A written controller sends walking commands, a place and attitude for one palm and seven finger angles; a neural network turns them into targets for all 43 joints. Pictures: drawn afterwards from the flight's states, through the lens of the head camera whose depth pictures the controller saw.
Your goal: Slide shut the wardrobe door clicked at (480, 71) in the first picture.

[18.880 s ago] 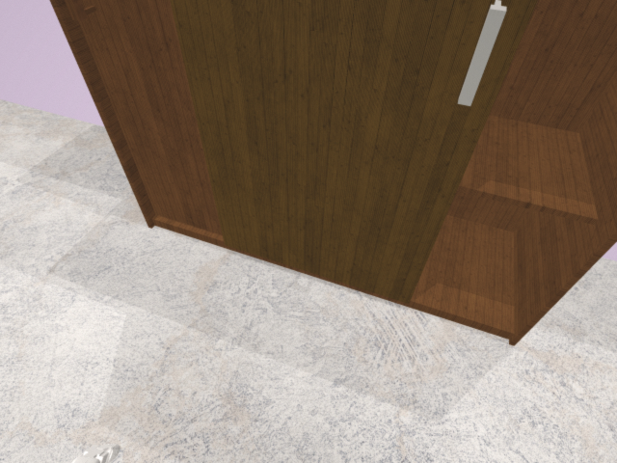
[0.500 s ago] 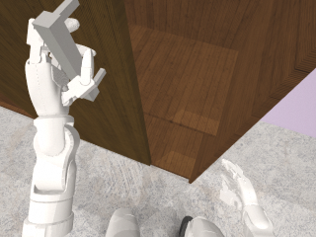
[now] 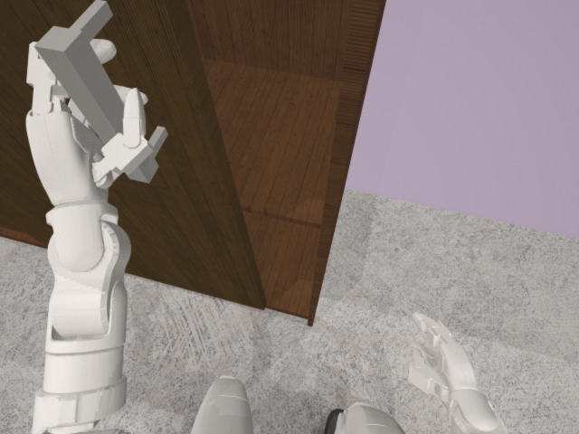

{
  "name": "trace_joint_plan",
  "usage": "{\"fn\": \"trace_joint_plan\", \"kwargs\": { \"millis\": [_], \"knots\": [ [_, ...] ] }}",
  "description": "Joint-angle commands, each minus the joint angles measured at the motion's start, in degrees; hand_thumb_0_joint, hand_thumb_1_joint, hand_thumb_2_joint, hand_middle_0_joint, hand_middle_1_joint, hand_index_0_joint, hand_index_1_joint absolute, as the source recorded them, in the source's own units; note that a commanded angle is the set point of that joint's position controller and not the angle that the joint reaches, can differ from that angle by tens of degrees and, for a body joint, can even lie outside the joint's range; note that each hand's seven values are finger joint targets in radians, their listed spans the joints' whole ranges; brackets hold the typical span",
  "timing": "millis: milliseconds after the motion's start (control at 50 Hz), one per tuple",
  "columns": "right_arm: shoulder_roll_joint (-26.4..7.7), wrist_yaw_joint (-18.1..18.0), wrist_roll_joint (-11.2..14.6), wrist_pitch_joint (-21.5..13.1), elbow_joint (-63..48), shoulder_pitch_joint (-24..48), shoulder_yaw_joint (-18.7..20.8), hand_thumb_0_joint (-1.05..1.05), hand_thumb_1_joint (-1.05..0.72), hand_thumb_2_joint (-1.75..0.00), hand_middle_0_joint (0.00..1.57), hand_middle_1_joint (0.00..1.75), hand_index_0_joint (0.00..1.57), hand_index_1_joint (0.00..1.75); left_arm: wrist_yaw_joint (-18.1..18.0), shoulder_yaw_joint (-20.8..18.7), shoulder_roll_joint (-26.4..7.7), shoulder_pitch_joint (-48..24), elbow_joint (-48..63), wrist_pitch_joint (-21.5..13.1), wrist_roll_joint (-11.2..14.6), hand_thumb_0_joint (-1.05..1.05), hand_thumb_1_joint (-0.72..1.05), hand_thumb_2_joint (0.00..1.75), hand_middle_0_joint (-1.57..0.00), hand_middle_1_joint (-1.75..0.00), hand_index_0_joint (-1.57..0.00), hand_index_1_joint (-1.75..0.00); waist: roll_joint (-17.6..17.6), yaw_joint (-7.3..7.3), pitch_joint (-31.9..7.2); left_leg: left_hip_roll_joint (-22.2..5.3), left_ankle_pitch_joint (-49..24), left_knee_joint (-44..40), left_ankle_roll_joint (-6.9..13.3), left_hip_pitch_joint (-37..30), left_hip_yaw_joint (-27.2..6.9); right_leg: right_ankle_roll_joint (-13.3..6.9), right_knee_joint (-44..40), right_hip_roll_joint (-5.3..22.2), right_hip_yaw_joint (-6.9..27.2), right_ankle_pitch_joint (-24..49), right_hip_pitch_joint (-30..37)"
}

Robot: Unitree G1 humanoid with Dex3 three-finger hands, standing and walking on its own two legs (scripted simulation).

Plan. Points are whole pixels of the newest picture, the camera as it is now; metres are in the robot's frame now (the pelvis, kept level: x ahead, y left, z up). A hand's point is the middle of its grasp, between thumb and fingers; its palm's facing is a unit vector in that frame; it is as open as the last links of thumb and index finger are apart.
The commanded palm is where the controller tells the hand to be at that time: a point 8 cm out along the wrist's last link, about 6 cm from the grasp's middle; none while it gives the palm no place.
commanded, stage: step sideways, sliding the door along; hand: left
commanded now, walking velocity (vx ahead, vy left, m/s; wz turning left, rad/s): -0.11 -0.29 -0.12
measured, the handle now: (122, 103) +0.38 +0.23 +0.20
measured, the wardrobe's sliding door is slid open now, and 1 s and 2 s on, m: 0.14 0.00 0.00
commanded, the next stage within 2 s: stop walking and hold the door there in 0.86 s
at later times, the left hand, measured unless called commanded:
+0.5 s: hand (266, 167) +0.33 +0.08 +0.20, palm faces +0.23 -0.97 -0.04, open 6.7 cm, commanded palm +0.29 +0.06 +0.21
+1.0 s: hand (280, 164) +0.33 +0.07 +0.20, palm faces +0.46 -0.88 -0.11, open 6.8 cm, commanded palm +0.29 +0.09 +0.20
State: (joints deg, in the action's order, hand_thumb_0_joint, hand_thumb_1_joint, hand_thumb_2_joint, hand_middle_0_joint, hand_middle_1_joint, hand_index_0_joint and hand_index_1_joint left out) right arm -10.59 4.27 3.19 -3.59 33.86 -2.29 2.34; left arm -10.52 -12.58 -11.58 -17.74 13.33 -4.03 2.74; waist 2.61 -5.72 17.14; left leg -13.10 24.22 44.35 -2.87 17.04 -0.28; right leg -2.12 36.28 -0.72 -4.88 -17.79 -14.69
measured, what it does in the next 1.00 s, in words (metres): steps to the right: left foot, then right foot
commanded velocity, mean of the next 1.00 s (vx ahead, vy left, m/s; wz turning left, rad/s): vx -0.09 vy -0.27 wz -0.06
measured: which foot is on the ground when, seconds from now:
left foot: down 0.00-0.28, up 0.30-0.38, down 0.40-0.98, up 1.00-1.00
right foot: down 0.00-0.42, up 0.44-0.58, down 0.60-1.00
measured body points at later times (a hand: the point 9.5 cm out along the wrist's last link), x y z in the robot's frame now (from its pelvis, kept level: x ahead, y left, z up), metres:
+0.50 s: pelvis -0.03 -0.08 +0.01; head +0.04 -0.08 +0.45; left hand +0.31 +0.13 +0.20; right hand +0.17 -0.30 -0.09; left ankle -0.03 +0.11 -0.72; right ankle +0.00 -0.17 -0.70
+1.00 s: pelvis -0.03 -0.19 +0.00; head +0.05 -0.19 +0.44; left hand +0.30 +0.11 +0.21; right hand +0.17 -0.40 -0.10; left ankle -0.04 +0.04 -0.71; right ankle +0.00 -0.25 -0.72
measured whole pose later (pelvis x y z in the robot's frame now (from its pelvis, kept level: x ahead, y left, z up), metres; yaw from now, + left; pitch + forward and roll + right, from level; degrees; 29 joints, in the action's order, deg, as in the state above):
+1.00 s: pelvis -0.03 -0.19 +0.00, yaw -1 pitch -4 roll -1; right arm -11.6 2.8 3.5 -1.6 34.4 -5.5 2.2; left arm -9.4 -18.2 -17.5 -21.6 1.5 -2.5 4.7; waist 2.0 -5.4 14.3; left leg -13.8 17.2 38.3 -2.7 12.9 0.9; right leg -5.0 33.7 -3.1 -6.1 -16.0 -14.1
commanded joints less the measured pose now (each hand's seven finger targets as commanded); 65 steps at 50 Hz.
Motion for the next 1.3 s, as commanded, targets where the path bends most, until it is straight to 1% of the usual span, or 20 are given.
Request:
{"fn": "trace_joint_plan", "kwargs": {
  "millis": [0, 40, 60, 220, 280, 360, 400, 540, 600, 640, 660, 720, 740, 780, 880, 940, 960, 980, 1100, 1280],
  "knots": [
    [-4.6, -2.8, -0.8, -2.8, -6.7, 2.2, 1.1, 0.00, -0.90, -0.90, 0.20, 0.30, 0.20, 0.30, 4.6, 18.0, -2.3, -20.1, 28.8, -9.3, 0.8, 0.00, 0.90, 0.90, -0.45, -1.40, -0.45, -1.40, -4.2, 8.82, -36.2, 2.8, -14.8, -17.9, 3.1, -12.3, 3.1, -3.4, 4.1, 13.2, 13.5, 56.2, 12.0],
    [-8.7, -1.6, -1.9, -2.2, -10.1, 3.3, 3.7, 0.00, -0.90, -0.90, 0.20, 0.30, 0.20, 0.30, 6.5, 18.8, 0.3, -18.9, 26.6, -9.7, 1.4, 0.00, 0.90, 0.90, -0.45, -1.40, -0.45, -1.40, 13.5, 6.24, -36.9, -18.1, -60.6, -20.8, 12.7, -28.0, -12.8, 3.5, 14.2, 2.2, 4.8, -1.0, -7.3],
    [-9.0, -0.6, -1.6, -2.0, -10.3, 2.8, 3.9, 0.00, -0.90, -0.90, 0.20, 0.30, 0.20, 0.30, 7.5, 19.9, 1.9, -20.6, 23.9, -9.6, 0.1, 0.00, 0.90, 0.90, -0.45, -1.40, -0.45, -1.40, 10.6, 6.34, -34.9, -18.8, -56.3, -20.8, 14.7, -26.1, -11.0, 3.0, 18.4, 0.2, 5.5, -12.7, -8.6],
    [-7.5, 0.0, 0.2, -2.8, -10.7, 2.2, 2.6, 0.00, -0.90, -0.90, 0.20, 0.30, 0.20, 0.30, 8.1, 21.0, 1.3, -25.7, 16.7, -8.1, -1.1, 0.00, 0.90, 0.90, -0.45, -1.40, -0.45, -1.40, 9.3, 6.89, -29.0, -4.4, -34.4, -8.8, 7.9, -16.0, 3.9, 2.9, -9.4, 0.1, -0.2, 14.6, 6.6],
    [-6.2, -1.5, 0.6, -2.6, -9.2, 1.5, 3.4, 0.00, -0.90, -0.90, 0.20, 0.30, 0.20, 0.30, 7.1, 19.0, -1.6, -22.8, 15.0, -7.1, -0.3, 0.00, 0.90, 0.90, -0.45, -1.40, -0.45, -1.40, -19.0, 6.66, -33.2, 8.7, 4.1, 8.8, 2.1, -1.3, 2.0, -6.3, -9.5, 14.3, 21.6, 53.5, 14.4],
    [-5.0, -3.2, -0.9, -1.6, -7.5, 0.6, 1.7, 0.00, -0.90, -0.90, 0.20, 0.30, 0.20, 0.30, 5.8, 21.5, 0.6, -23.7, 21.5, -8.7, 0.7, 0.00, 0.90, 0.90, -0.45, -1.40, -0.45, -1.40, -5.1, 8.31, -37.3, 2.8, -23.9, -20.4, 4.2, -16.8, 2.5, -2.7, 2.7, 10.9, 10.7, 47.0, 10.1],
    [-9.0, -1.9, -1.6, -0.6, -10.6, 1.2, 2.9, 0.00, -0.90, -0.90, 0.20, 0.30, 0.20, 0.30, 7.9, 24.7, 4.0, -24.6, 19.8, -9.0, 0.8, 0.00, 0.90, 0.90, -0.45, -1.40, -0.45, -1.40, 10.8, 6.80, -35.3, -17.1, -59.3, -21.8, 12.8, -30.0, -14.8, 2.4, 11.6, 3.0, 5.3, -3.7, -9.6],
    [-8.5, 0.0, -0.9, -0.9, -10.0, 1.3, 3.0, 0.00, -0.90, -0.90, 0.20, 0.30, 0.20, 0.30, 8.9, 22.3, 3.1, -28.7, 13.2, -7.8, -0.7, 0.00, 0.90, 0.90, -0.45, -1.40, -0.45, -1.40, 15.2, 6.99, -29.8, -8.5, -39.9, -15.0, 7.4, -18.3, 1.9, 2.3, 0.3, -1.2, 1.0, -0.1, 1.4],
    [-6.7, -0.5, 0.8, -0.9, -10.5, 1.3, 2.0, 0.00, -0.90, -0.90, 0.20, 0.30, 0.20, 0.30, 8.3, 22.2, 2.1, -30.6, 11.3, -6.7, -0.7, 0.00, 0.90, 0.90, -0.45, -1.40, -0.45, -1.40, 1.9, 7.18, -30.4, 1.0, -23.2, -5.9, 8.2, -11.8, 4.5, 1.4, -11.3, 2.6, 3.3, 19.9, 9.4],
    [-6.4, -1.9, 0.6, -1.0, -8.8, 0.8, 2.8, 0.00, -0.90, -0.90, 0.20, 0.30, 0.20, 0.30, 7.5, 19.0, -1.3, -28.9, 9.8, -6.1, 0.2, 0.00, 0.90, 0.90, -0.45, -1.40, -0.45, -1.40, -16.5, 7.41, -32.0, 7.7, -3.5, 2.1, 3.1, -5.4, 3.4, -4.2, -11.1, 10.9, 18.6, 33.4, 9.3],
    [-5.7, -2.1, 0.2, -0.9, -7.9, 0.2, 2.0, 0.00, -0.90, -0.90, 0.20, 0.30, 0.20, 0.30, 7.3, 19.5, -0.8, -28.6, 11.4, -6.4, 0.5, 0.00, 0.90, 0.90, -0.45, -1.40, -0.45, -1.40, -12.0, 7.20, -32.0, 8.2, 4.3, 1.3, 3.6, -2.8, 1.9, -5.6, -10.5, 13.1, 20.0, 36.9, 10.8],
    [-6.3, -3.3, -0.6, -0.9, -7.0, -0.1, 1.7, 0.00, -0.90, -0.90, 0.20, 0.30, 0.20, 0.30, 6.1, 19.1, -0.9, -28.7, 17.1, -7.0, 1.7, 0.00, 0.90, 0.90, -0.45, -1.40, -0.45, -1.40, 1.3, 8.45, -37.0, -0.2, -30.0, -20.1, 6.4, -20.3, -0.8, -1.0, 4.0, 8.4, 9.4, 38.4, 5.2],
    [-8.6, -3.1, -1.1, -0.8, -8.6, 0.4, 3.0, 0.00, -0.90, -0.90, 0.20, 0.30, 0.20, 0.30, 6.6, 18.5, -0.7, -27.7, 17.7, -7.5, 2.1, 0.00, 0.90, 0.90, -0.45, -1.40, -0.45, -1.40, 10.9, 7.13, -36.8, -11.9, -52.5, -18.2, 11.2, -29.8, -11.0, 3.1, 7.3, 2.9, 4.5, 16.8, -6.1],
    [-7.2, -1.5, -1.6, -0.7, -9.3, 1.8, 2.4, 0.00, -0.90, -0.90, 0.20, 0.30, 0.20, 0.30, 8.1, 18.3, -0.4, -28.5, 16.9, -8.2, 1.0, 0.00, 0.90, 0.90, -0.45, -1.40, -0.45, -1.40, 15.0, 5.97, -32.1, -13.8, -58.2, -17.1, 12.6, -28.4, -7.8, 2.0, 6.1, 1.2, 6.2, -7.9, -7.1],
    [-8.1, -1.0, 0.7, -1.3, -10.5, 0.2, 2.6, 0.00, -0.90, -0.90, 0.20, 0.30, 0.20, 0.30, 7.2, 14.6, -4.6, -28.3, 15.1, -6.8, 0.0, 0.00, 0.90, 0.90, -0.45, -1.40, -0.45, -1.40, 6.1, 6.32, -32.7, -3.0, -44.8, -6.2, 6.7, -20.8, 4.2, 1.7, -11.1, 0.7, 1.8, 22.4, 10.3],
    [-7.3, -2.4, 0.9, -1.7, -8.9, -0.9, 3.1, 0.00, -0.90, -0.90, 0.20, 0.30, 0.20, 0.30, 6.4, 12.7, -7.1, -24.5, 12.9, -5.8, 0.7, 0.00, 0.90, 0.90, -0.45, -1.40, -0.45, -1.40, -7.8, 7.56, -33.6, 4.2, -13.1, -0.9, 2.5, -9.2, 4.7, -3.5, -6.7, 11.1, 14.7, 55.9, 14.6],
    [-9.7, -4.1, -0.3, -0.5, -4.1, -5.2, 3.5, 0.00, -0.90, -0.90, 0.20, 0.30, 0.20, 0.30, 3.3, -22.2, -41.0, -13.9, -9.2, -6.0, 0.1, 0.00, 0.90, 0.90, -0.45, -1.40, -0.45, -1.40, -7.4, 5.65, -33.7, 5.1, 1.3, -1.9, 2.9, -3.1, 5.7, -4.2, -6.5, 14.0, 19.2, 56.9, 14.1],
    [-7.7, -4.5, -0.9, 0.2, -5.0, -3.8, 2.8, 0.00, -0.90, -0.90, 0.20, 0.30, 0.20, 0.30, 4.2, -12.6, -29.6, -13.7, -5.4, -6.0, 0.7, 0.00, 0.90, 0.90, -0.45, -1.40, -0.45, -1.40, -5.0, 4.40, -33.9, 6.4, 6.5, -1.5, 2.8, 1.6, 2.7, -4.0, -7.1, 15.9, 19.9, 58.5, 17.8],
    [-9.5, -6.7, 0.4, -1.6, -7.0, -1.8, 1.3, 0.00, -0.90, -0.90, 0.20, 0.30, 0.20, 0.30, 2.7, -8.4, -23.1, -9.6, 0.4, -6.9, 2.0, 0.00, 0.90, 0.90, -0.45, -1.40, -0.45, -1.40, -2.2, 5.50, -36.1, -0.6, -40.0, -16.1, 5.5, -19.5, 2.9, 2.2, -4.5, 7.3, 11.2, 44.0, 6.9],
    [-9.8, -7.6, -0.3, -1.7, -6.2, -1.8, 0.5, 0.00, -0.90, -0.90, 0.20, 0.30, 0.20, 0.30, 1.9, -5.5, -21.4, -11.1, -3.5, -5.2, 1.0, 0.00, 0.90, 0.90, -0.45, -1.40, -0.45, -1.40, 0.5, 5.75, -31.0, 4.3, -14.0, -19.5, 5.2, -11.2, 4.5, 1.6, -12.7, 6.6, 13.5, 19.0, 5.6]
  ]
}}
